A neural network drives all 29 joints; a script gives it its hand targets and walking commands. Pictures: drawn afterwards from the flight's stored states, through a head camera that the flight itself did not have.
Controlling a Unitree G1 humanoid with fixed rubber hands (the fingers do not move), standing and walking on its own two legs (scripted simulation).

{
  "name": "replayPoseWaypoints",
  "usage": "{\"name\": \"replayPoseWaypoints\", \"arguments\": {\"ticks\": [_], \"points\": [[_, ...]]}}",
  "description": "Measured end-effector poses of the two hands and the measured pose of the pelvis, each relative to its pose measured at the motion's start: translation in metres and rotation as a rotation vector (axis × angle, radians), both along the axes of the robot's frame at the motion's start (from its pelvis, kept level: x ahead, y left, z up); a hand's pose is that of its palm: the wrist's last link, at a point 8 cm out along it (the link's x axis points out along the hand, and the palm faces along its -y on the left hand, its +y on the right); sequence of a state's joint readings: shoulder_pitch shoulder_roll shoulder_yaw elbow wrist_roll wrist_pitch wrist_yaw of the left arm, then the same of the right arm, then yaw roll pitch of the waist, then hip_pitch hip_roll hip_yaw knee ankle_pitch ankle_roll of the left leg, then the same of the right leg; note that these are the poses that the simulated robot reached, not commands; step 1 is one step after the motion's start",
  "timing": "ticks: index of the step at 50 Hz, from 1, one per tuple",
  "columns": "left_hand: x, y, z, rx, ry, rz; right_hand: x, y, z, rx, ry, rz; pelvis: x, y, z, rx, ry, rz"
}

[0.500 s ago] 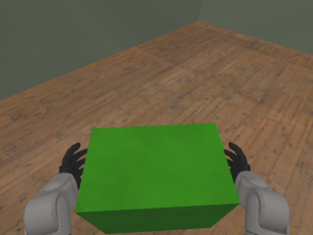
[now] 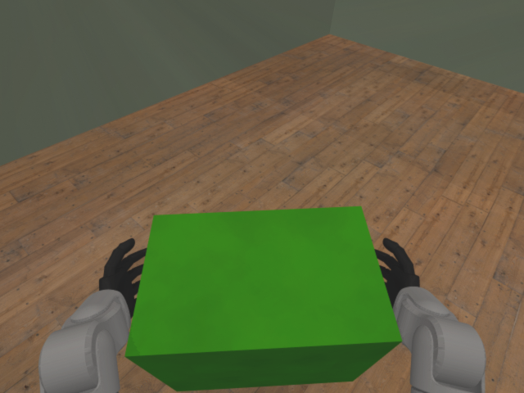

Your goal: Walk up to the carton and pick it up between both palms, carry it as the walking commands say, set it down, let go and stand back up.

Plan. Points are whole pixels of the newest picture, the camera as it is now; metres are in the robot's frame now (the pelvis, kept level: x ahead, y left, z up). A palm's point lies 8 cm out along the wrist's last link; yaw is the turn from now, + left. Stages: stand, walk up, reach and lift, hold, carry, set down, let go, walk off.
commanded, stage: carry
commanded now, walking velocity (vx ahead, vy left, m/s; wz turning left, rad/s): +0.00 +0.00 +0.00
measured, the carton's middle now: (262, 305) +0.24 +0.00 +0.02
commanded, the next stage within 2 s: hold in 0.32 s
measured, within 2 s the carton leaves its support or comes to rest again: neither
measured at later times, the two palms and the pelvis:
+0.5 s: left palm (140, 306) +0.25 +0.18 +0.01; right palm (389, 308) +0.24 -0.19 +0.02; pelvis -0.01 +0.00 +0.01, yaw -3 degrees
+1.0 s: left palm (140, 278) +0.29 +0.19 +0.02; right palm (381, 292) +0.26 -0.19 +0.03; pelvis -0.02 +0.03 +0.00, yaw -7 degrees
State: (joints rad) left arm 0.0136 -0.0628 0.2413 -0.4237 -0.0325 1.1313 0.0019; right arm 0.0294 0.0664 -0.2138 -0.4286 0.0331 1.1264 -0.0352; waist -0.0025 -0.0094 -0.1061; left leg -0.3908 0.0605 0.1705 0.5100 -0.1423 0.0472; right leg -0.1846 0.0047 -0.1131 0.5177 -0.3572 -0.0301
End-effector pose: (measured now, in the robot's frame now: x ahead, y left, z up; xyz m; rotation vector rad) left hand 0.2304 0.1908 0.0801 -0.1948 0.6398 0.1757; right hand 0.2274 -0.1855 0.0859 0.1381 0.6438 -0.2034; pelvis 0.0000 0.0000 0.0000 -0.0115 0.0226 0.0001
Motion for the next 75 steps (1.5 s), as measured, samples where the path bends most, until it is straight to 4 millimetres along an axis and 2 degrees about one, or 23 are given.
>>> {"name": "replayPoseWaypoints", "arguments": {"ticks": [16,17,21,23,25,28,33,37,44,50,62,75], "points": [[0.0,-0.004,0.002,0.007,-0.001,-0.003,-0.001,-0.004,0.0,0.004,-0.001,-0.002,0.001,-0.003,0.0,0.002,-0.002,-0.001],[0.002,-0.003,-0.001,0.045,0.002,-0.005,0.001,-0.005,-0.002,-0.019,0.0,0.004,-0.001,-0.003,0.001,0.005,-0.025,-0.001],[0.025,-0.005,-0.047,0.162,0.112,-0.128,0.02,-0.006,-0.043,-0.117,0.105,0.075,-0.013,-0.004,0.004,0.01,-0.097,-0.027],[0.025,-0.007,-0.061,0.169,0.126,-0.164,0.018,-0.007,-0.057,-0.149,0.126,0.094,-0.015,-0.004,0.006,0.005,-0.084,-0.041],[0.021,-0.009,-0.067,0.175,0.118,-0.174,0.011,-0.009,-0.062,-0.168,0.12,0.101,-0.014,-0.004,0.008,0.007,-0.069,-0.044],[0.016,-0.012,-0.067,0.167,0.096,-0.176,0.004,-0.011,-0.06,-0.176,0.099,0.093,-0.013,-0.003,0.011,0.01,-0.057,-0.054],[0.018,-0.012,-0.056,0.153,0.051,-0.168,0.001,-0.011,-0.049,-0.173,0.057,0.081,-0.014,0.001,0.013,0.009,-0.07,-0.074],[0.026,-0.007,-0.048,0.137,0.026,-0.151,0.008,-0.007,-0.044,-0.166,0.034,0.078,-0.019,0.006,0.012,0.004,-0.097,-0.09],[0.044,0.004,-0.049,0.103,0.022,-0.125,0.025,0.004,-0.047,-0.135,0.026,0.07,-0.025,0.017,0.006,-0.006,-0.135,-0.115],[0.061,-0.002,-0.056,0.1,0.037,-0.14,0.033,-0.001,-0.054,-0.145,0.046,0.057,-0.023,0.028,0.004,-0.007,-0.114,-0.13],[0.07,-0.012,-0.092,0.112,0.08,-0.144,0.041,-0.011,-0.092,-0.136,0.093,0.062,-0.014,0.034,-0.001,0.011,0.008,-0.173],[0.071,-0.017,-0.138,0.125,0.104,-0.118,0.055,-0.017,-0.14,-0.12,0.115,0.083,-0.019,0.016,-0.016,0.023,0.21,-0.156]]}}
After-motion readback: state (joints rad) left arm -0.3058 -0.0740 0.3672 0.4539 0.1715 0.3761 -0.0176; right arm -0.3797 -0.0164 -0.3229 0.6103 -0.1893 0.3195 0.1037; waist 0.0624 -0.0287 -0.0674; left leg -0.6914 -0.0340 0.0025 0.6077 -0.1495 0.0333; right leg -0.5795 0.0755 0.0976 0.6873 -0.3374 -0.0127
